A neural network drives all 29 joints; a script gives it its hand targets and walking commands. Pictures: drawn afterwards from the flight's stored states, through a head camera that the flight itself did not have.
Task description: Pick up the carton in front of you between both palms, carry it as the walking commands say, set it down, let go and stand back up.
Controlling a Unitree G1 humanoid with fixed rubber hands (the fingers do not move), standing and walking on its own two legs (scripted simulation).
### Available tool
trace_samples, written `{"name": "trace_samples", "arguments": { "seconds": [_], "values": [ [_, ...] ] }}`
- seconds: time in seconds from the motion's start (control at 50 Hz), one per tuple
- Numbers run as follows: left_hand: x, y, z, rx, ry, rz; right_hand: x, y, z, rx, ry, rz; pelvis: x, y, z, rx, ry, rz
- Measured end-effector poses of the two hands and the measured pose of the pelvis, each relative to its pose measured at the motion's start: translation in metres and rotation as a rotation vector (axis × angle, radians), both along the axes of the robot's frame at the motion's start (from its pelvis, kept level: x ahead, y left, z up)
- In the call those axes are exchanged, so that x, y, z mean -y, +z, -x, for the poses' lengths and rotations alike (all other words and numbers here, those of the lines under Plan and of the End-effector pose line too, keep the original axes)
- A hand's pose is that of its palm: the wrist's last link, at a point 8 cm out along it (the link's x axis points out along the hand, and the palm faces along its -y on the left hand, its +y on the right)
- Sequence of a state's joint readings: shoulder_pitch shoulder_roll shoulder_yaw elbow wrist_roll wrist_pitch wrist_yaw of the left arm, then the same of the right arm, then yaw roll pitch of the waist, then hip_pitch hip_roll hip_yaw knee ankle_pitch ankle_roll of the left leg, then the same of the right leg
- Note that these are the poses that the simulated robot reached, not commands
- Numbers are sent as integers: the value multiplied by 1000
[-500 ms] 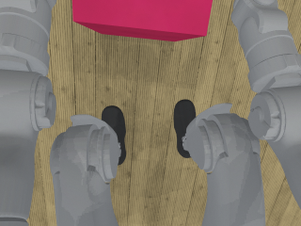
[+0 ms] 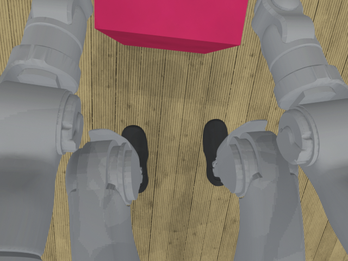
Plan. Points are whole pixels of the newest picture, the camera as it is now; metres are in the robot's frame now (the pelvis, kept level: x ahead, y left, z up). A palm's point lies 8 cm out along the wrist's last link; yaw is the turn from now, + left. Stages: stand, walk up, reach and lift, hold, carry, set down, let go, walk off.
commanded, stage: reach and lift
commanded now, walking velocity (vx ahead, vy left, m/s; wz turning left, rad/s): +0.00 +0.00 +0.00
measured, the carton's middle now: out of the picture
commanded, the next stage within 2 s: none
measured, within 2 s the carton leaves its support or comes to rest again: leaves its support in 0.28 s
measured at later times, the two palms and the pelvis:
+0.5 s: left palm out of the picture +0.54 +0.18 -0.10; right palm out of the picture +0.54 -0.12 -0.09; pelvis +0.01 -0.01 +0.01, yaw +2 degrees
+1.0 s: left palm out of the picture +0.49 +0.18 +0.08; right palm out of the picture +0.50 -0.13 +0.08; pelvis +0.01 -0.01 +0.13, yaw +4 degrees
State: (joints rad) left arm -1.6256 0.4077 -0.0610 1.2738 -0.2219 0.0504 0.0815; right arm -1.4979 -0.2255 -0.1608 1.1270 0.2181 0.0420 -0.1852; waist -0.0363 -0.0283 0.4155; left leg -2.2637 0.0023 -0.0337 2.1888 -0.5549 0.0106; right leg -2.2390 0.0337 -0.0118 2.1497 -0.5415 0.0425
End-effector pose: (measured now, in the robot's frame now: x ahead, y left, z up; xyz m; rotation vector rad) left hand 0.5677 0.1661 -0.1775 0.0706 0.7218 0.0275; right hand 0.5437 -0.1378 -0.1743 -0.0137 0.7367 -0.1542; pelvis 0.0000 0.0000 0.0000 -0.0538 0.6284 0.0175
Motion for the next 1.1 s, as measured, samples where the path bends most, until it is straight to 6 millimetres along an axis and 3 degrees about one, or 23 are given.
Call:
{"name": "trace_samples", "arguments": {
  "seconds": [0.24, 0.36, 0.48, 0.58, 0.66, 0.86, 1.1],
  "values": [
    [0, 2, -5, -23, -20, 3, 2, 3, -11, -18, -5, -14, -2, -15, -1, 17, -3, -2],
    [0, 11, 6, -8, 20, -4, -3, 23, -13, 0, -34, 2, 0, -15, -7, -11, 5, -10],
    [-10, 69, 23, 33, 74, 15, -13, 74, 3, 46, -37, -28, 5, 3, -10, -57, 32, -11],
    [-18, 132, 41, 44, 119, 30, -21, 128, 18, 58, -20, -49, 9, 32, -6, -89, 49, -11],
    [-19, 168, 54, 23, 129, 30, -22, 163, 29, 37, -6, -41, 11, 58, -2, -102, 59, -12],
    [-6, 221, 65, 32, 116, 28, -10, 218, 41, 47, -10, -34, 11, 103, 2, -125, 49, -14],
    [-12, 285, 87, 41, 157, 48, -15, 285, 52, 56, 16, -38, 11, 155, -18, -92, 52, -24]
  ]
}}
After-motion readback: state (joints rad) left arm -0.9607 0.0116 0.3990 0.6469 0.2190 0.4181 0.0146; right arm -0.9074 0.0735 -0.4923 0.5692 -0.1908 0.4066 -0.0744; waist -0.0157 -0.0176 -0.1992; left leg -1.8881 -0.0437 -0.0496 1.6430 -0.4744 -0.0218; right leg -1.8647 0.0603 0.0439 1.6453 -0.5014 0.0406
